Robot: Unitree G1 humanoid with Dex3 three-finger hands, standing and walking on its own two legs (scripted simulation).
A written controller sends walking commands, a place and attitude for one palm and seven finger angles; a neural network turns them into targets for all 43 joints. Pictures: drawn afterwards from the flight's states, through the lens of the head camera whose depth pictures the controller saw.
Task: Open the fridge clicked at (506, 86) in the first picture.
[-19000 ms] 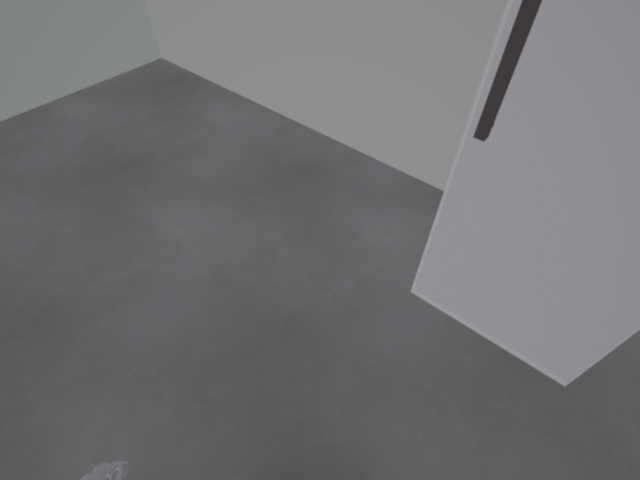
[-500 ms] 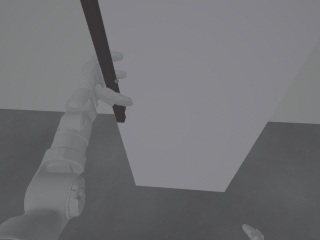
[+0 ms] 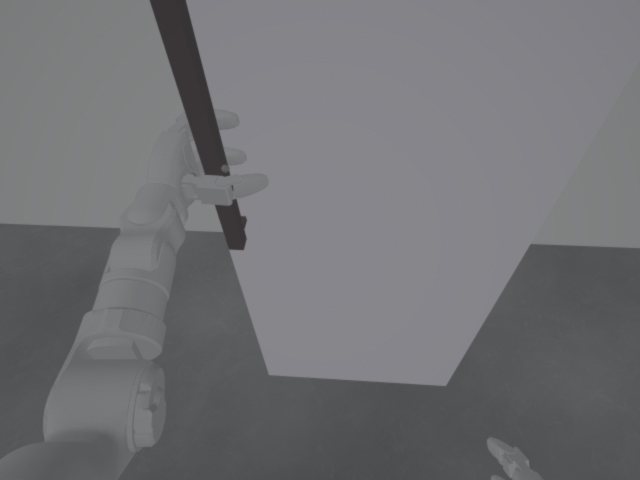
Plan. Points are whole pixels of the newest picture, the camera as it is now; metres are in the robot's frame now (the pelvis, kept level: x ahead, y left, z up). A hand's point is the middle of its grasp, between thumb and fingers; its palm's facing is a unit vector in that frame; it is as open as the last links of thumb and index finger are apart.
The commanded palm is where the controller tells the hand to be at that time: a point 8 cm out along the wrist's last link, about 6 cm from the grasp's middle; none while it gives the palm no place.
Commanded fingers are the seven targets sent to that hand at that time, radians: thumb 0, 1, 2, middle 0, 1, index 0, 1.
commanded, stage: grip the handle and tug to test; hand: left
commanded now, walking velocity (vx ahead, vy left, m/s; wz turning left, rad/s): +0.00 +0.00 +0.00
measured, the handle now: (214, 136) +0.49 +0.16 +0.19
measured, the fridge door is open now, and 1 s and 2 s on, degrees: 0 0 7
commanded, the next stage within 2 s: pull the door a little, standing still in 1.06 s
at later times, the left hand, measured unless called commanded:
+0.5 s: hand (224, 168) +0.44 +0.14 +0.18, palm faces -0.03 -1.00 -0.01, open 5.7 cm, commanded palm +0.40 +0.19 +0.18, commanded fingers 0.00 0.90 0.90 -0.45 -1.40 -0.45 -1.40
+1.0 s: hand (225, 170) +0.43 +0.13 +0.18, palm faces -0.03 -1.00 +0.00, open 5.9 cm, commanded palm +0.37 +0.19 +0.18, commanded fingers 0.00 0.90 0.90 -0.45 -1.40 -0.45 -1.40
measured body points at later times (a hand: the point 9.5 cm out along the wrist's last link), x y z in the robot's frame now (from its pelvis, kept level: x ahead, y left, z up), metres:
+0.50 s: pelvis +0.01 +0.00 +0.00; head +0.02 -0.01 +0.45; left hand +0.43 +0.19 +0.18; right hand +0.14 -0.24 -0.11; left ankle -0.05 +0.11 -0.74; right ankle +0.05 -0.11 -0.74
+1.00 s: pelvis +0.03 +0.01 +0.00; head +0.03 -0.01 +0.45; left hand +0.43 +0.19 +0.18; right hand +0.16 -0.23 -0.10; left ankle -0.05 +0.11 -0.74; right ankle +0.05 -0.11 -0.74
